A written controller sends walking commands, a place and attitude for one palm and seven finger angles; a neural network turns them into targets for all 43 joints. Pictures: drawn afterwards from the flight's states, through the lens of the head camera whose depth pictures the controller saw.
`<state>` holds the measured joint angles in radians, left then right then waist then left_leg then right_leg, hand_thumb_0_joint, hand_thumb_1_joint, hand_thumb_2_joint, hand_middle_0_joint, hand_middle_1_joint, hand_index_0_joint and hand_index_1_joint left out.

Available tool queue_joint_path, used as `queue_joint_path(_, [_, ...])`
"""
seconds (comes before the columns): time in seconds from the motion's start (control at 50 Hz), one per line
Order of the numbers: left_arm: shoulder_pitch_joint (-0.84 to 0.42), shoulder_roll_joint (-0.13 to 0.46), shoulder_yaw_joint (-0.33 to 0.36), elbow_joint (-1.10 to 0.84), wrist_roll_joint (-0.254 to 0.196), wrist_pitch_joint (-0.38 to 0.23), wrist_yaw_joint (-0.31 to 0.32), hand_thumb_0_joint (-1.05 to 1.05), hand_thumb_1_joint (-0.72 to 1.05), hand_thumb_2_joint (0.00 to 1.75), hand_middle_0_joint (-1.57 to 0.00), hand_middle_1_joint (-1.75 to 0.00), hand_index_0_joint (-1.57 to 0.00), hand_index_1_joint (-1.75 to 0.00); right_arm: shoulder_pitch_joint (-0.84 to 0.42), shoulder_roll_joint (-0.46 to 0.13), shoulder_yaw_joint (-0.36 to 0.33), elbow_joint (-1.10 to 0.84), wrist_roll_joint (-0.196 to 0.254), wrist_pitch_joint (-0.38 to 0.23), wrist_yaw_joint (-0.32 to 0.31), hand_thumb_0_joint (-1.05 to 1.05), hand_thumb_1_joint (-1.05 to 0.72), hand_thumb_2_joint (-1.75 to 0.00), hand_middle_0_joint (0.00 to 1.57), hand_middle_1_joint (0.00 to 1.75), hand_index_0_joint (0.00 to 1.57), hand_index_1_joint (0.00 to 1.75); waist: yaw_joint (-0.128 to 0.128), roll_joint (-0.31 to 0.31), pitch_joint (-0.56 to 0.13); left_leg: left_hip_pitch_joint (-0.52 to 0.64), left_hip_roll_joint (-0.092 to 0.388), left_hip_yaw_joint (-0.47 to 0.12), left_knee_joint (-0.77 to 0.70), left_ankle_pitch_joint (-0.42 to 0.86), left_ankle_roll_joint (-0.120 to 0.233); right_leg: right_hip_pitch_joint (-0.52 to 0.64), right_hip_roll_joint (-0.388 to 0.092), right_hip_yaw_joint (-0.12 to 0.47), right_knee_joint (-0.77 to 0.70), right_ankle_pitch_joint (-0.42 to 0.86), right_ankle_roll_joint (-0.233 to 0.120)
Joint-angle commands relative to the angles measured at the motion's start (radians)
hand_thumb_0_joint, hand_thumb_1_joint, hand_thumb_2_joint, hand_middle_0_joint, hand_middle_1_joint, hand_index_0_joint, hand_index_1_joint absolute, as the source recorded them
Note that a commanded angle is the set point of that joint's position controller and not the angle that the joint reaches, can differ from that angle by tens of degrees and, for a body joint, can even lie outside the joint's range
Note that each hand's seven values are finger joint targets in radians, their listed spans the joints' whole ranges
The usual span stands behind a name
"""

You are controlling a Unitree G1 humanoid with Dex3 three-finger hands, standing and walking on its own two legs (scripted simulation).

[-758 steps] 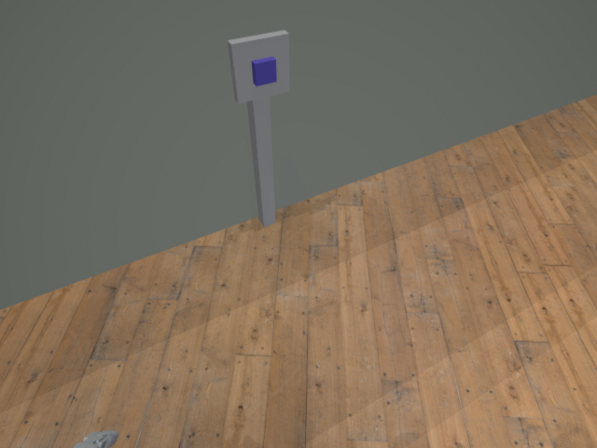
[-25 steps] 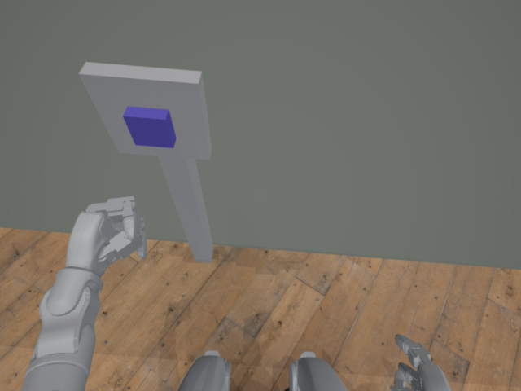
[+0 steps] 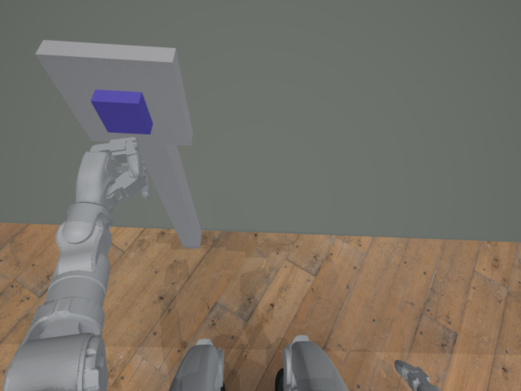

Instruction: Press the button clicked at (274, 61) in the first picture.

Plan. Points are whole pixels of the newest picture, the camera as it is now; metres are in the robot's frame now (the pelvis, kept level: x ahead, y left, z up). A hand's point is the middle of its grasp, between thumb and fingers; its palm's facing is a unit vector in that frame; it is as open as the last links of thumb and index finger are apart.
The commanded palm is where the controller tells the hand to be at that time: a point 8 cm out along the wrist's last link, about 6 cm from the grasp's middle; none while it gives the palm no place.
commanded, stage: aim a knuckle at the button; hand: left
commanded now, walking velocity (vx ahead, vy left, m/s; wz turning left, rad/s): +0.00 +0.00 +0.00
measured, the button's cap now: (124, 111) +0.52 +0.21 +0.07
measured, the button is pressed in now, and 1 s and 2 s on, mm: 0 0 14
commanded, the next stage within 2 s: press the button with the knuckle in 0.78 s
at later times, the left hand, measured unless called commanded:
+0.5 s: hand (143, 172) +0.44 +0.18 +0.03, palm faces -0.02 -1.00 -0.04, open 3.1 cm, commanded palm +0.41 +0.23 +0.04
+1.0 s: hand (142, 170) +0.44 +0.18 +0.03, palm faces -0.03 -1.00 -0.03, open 3.1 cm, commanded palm +0.42 +0.23 +0.04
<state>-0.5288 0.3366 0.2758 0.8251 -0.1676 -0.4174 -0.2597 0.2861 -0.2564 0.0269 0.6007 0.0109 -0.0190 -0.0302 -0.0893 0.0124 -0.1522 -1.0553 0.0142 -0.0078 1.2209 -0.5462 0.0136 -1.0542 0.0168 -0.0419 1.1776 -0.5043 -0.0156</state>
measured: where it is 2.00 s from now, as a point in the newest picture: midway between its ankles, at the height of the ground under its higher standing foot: outside the picture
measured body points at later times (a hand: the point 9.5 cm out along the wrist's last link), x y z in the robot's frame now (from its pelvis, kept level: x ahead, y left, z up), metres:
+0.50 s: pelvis +0.00 +0.00 +0.00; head +0.12 +0.01 +0.43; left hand +0.43 +0.23 +0.04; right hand +0.06 -0.27 -0.12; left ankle +0.01 +0.11 -0.64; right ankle +0.03 -0.11 -0.64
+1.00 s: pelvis +0.00 +0.00 +0.00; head +0.12 +0.02 +0.43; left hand +0.44 +0.24 +0.04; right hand +0.07 -0.26 -0.12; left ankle +0.01 +0.11 -0.64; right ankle +0.03 -0.11 -0.64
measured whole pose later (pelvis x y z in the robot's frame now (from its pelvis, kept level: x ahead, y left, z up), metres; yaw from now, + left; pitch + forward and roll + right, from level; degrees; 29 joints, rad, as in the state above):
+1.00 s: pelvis +0.00 +0.00 +0.00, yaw +0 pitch +23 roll -2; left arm -0.61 0.36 0.29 0.93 -0.16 -0.47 -0.26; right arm 0.29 -0.26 0.02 0.61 0.01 0.04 -0.02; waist -0.10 0.01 -0.15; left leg -1.08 0.02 -0.01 1.23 -0.54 0.01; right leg -1.08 0.02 -0.05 1.18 -0.50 -0.02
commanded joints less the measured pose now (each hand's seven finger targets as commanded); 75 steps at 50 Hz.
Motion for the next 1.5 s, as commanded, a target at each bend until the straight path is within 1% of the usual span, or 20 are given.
queue_joint_path(0.0, [-0.432,0.232,0.076,-0.138,-0.007,-0.087,0.006,0.00,0.90,0.90,-1.30,-1.50,-1.30,-1.50,0.095,-0.161,-0.068,-0.072,-0.005,-0.013,-0.009,0.00,-0.90,-0.90,0.20,0.30,0.20,0.30,-0.011,0.042,-0.428,0.233,-0.007,-0.027,-0.125,0.320,0.008,0.230,0.003,0.033,-0.134,0.293,-0.008])
queue_joint_path(0.06, [-0.510,0.231,0.065,-0.103,0.005,-0.111,0.007,0.00,0.90,0.90,-1.30,-1.50,-1.30,-1.50,0.111,-0.165,-0.071,-0.056,-0.011,-0.007,-0.006,0.00,-0.90,-0.90,0.20,0.30,0.20,0.30,-0.030,0.076,-0.461,0.273,-0.003,-0.037,-0.111,0.344,0.004,0.179,0.005,0.027,-0.120,0.289,-0.009])
queue_joint_path(0.14, [-0.421,0.233,0.083,-0.085,0.001,-0.108,-0.002,0.00,0.90,0.90,-1.30,-1.50,-1.30,-1.50,0.125,-0.171,-0.077,-0.066,-0.012,0.010,0.006,0.00,-0.90,-0.90,0.20,0.30,0.20,0.30,-0.003,0.082,-0.514,0.299,-0.002,-0.033,-0.116,0.401,0.003,0.211,0.008,0.024,-0.117,0.333,-0.013])
queue_joint_path(0.22, [-0.347,0.207,0.072,-0.100,-0.007,-0.086,0.000,0.00,0.90,0.90,-1.30,-1.50,-1.30,-1.50,0.128,-0.167,-0.077,-0.087,-0.006,0.030,0.014,0.00,-0.90,-0.90,0.20,0.30,0.20,0.30,0.001,0.037,-0.473,0.262,-0.003,-0.026,-0.135,0.394,0.007,0.254,0.011,0.020,-0.130,0.351,-0.011])
queue_joint_path(0.28, [-0.378,0.283,0.131,-0.116,-0.003,-0.094,0.017,0.00,0.90,0.90,-1.30,-1.50,-1.30,-1.50,0.123,-0.167,-0.074,-0.087,-0.005,0.037,0.006,0.00,-0.90,-0.90,0.20,0.30,0.20,0.30,0.001,0.003,-0.431,0.189,-0.008,-0.009,-0.137,0.315,0.013,0.290,0.008,0.041,-0.148,0.321,-0.003])
queue_joint_path(0.34, [-0.418,0.244,0.093,-0.196,0.000,-0.133,0.024,0.00,0.90,0.90,-1.30,-1.50,-1.30,-1.50,0.114,-0.159,-0.075,-0.087,-0.008,0.029,0.005,0.00,-0.90,-0.90,0.20,0.30,0.20,0.30,0.000,0.084,-0.480,0.275,-0.006,-0.017,-0.139,0.347,0.007,0.257,0.009,0.035,-0.141,0.323,-0.009])
queue_joint_path(0.42, [-0.435,0.178,0.031,-0.141,-0.004,-0.133,0.012,0.00,0.90,0.90,-1.30,-1.50,-1.30,-1.50,0.118,-0.159,-0.075,-0.067,-0.007,0.024,0.004,0.00,-0.90,-0.90,0.20,0.30,0.20,0.30,-0.034,0.062,-0.421,0.285,-0.003,-0.028,-0.141,0.322,0.006,0.208,0.011,0.025,-0.154,0.287,-0.008])
queue_joint_path(0.46, [-0.412,0.206,0.053,-0.109,0.002,-0.125,0.008,0.00,0.90,0.90,-1.30,-1.50,-1.30,-1.50,0.117,-0.168,-0.077,-0.062,-0.006,0.028,0.001,0.00,-0.90,-0.90,0.20,0.30,0.20,0.30,-0.020,0.064,-0.422,0.293,-0.001,-0.034,-0.144,0.316,0.003,0.192,0.010,0.022,-0.151,0.270,-0.010])
queue_joint_path(0.5, [-0.432,0.162,0.015,-0.109,-0.003,-0.118,0.003,0.00,0.90,0.90,-1.30,-1.50,-1.30,-1.50,0.109,-0.164,-0.077,-0.064,-0.005,0.028,0.002,0.00,-0.90,-0.90,0.20,0.30,0.20,0.30,-0.029,0.076,-0.415,0.306,-0.003,-0.033,-0.145,0.322,0.003,0.180,0.009,0.019,-0.154,0.274,-0.010])
queue_joint_path(0.64, [-0.444,0.239,0.081,-0.078,0.009,-0.127,0.022,0.00,0.90,0.90,-1.30,-1.50,-1.30,-1.50,0.099,-0.167,-0.070,-0.077,-0.008,0.033,0.000,0.00,-0.90,-0.90,0.20,0.30,0.20,0.30,-0.010,0.056,-0.419,0.253,-0.009,-0.030,-0.134,0.303,0.006,0.202,0.007,0.027,-0.140,0.271,-0.011])
queue_joint_path(0.7, [-0.452,0.247,0.085,-0.103,0.005,-0.136,0.018,0.00,0.90,0.90,-1.30,-1.50,-1.30,-1.50,0.094,-0.164,-0.067,-0.084,-0.009,0.032,0.002,0.00,-0.90,-0.90,0.20,0.30,0.20,0.30,-0.007,0.055,-0.448,0.250,-0.010,-0.025,-0.127,0.314,0.007,0.234,0.007,0.032,-0.136,0.292,-0.009])
queue_joint_path(0.76, [-0.454,0.202,0.045,-0.118,0.000,-0.134,0.007,0.00,0.90,0.90,-1.30,-1.50,-1.30,-1.50,0.093,-0.162,-0.071,-0.085,-0.007,0.033,0.003,0.00,-0.90,-0.90,0.20,0.30,0.20,0.30,-0.016,0.082,-0.469,0.290,-0.007,-0.027,-0.123,0.348,0.005,0.215,0.008,0.029,-0.134,0.311,-0.009])
queue_joint_path(0.86, [-0.433,0.220,0.064,-0.106,-0.010,-0.115,-0.003,0.00,0.90,0.90,-1.30,-1.50,-1.30,-1.50,0.099,-0.168,-0.072,-0.080,-0.004,0.035,-0.001,0.00,-0.90,-0.90,0.20,0.30,0.20,0.30,-0.014,0.049,-0.457,0.274,-0.007,-0.031,-0.129,0.333,0.006,0.227,0.009,0.027,-0.142,0.303,-0.009])
queue_joint_path(0.9, [-0.467,0.223,0.057,-0.136,-0.008,-0.119,-0.004,0.00,0.90,0.90,-1.30,-1.50,-1.30,-1.50,0.101,-0.166,-0.072,-0.073,-0.005,0.033,-0.003,0.00,-0.90,-0.90,0.20,0.30,0.20,0.30,-0.017,0.081,-0.481,0.300,-0.004,-0.035,-0.127,0.355,0.003,0.215,0.009,0.026,-0.136,0.314,-0.010])
queue_joint_path(1.02, [-0.552,0.215,0.045,-0.068,0.006,-0.121,0.013,0.00,0.90,0.90,-1.30,-1.50,-1.30,-1.50,0.115,-0.167,-0.070,-0.051,-0.010,0.030,-0.002,0.00,-0.90,-0.90,0.20,0.30,0.20,0.30,-0.042,0.083,-0.421,0.285,-0.004,-0.047,-0.126,0.319,0.004,0.160,0.011,0.017,-0.139,0.263,-0.012])
queue_joint_path(1.14, [-0.534,0.275,0.097,-0.026,0.019,-0.129,0.017,0.00,0.90,0.90,-1.30,-1.50,-1.30,-1.50,0.129,-0.173,-0.067,-0.056,-0.015,0.036,0.002,0.00,-0.90,-0.90,0.20,0.30,0.20,0.30,-0.020,0.083,-0.481,0.279,-0.005,-0.042,-0.120,0.361,0.003,0.196,0.012,0.021,-0.123,0.299,-0.013])
queue_joint_path(1.18, [-0.522,0.247,0.078,-0.009,0.015,-0.121,0.010,0.00,0.90,0.90,-1.30,-1.50,-1.30,-1.50,0.130,-0.167,-0.067,-0.058,-0.014,0.041,0.006,0.00,-0.90,-0.90,0.20,0.30,0.20,0.30,-0.030,0.077,-0.464,0.266,-0.004,-0.032,-0.114,0.363,0.005,0.202,0.012,0.024,-0.130,0.317,-0.009])
queue_joint_path(1.28, [-0.602,0.296,0.105,0.057,0.023,-0.107,0.007,0.00,0.90,0.90,-1.30,-1.50,-1.30,-1.50,0.143,-0.178,-0.063,-0.054,-0.012,0.050,0.000,0.00,-0.90,-0.90,0.20,0.30,0.20,0.30,-0.060,0.020,-0.408,0.188,-0.004,-0.034,-0.107,0.280,0.015,0.184,0.015,0.029,-0.140,0.255,-0.004])
queue_joint_path(1.34, [-0.651,0.303,0.102,0.027,0.026,-0.118,0.003,0.00,0.90,0.90,-1.30,-1.50,-1.30,-1.50,0.149,-0.178,-0.064,-0.050,-0.015,0.047,-0.002,0.00,-0.90,-0.90,0.20,0.30,0.20,0.30,-0.054,0.101,-0.468,0.251,-0.003,-0.041,-0.104,0.315,0.010,0.155,0.014,0.027,-0.128,0.263,-0.010])
queue_joint_path(1.48, [-0.780,0.294,0.066,0.066,0.042,-0.113,0.015,0.00,0.90,0.90,-1.30,-1.50,-1.30,-1.50,0.162,-0.188,-0.060,-0.027,-0.021,0.044,-0.003,0.00,-0.90,-0.90,0.20,0.30,0.20,0.30,-0.092,0.131,-0.455,0.269,0.002,-0.067,-0.100,0.262,0.007,0.064,0.017,0.014,-0.127,0.182,-0.012])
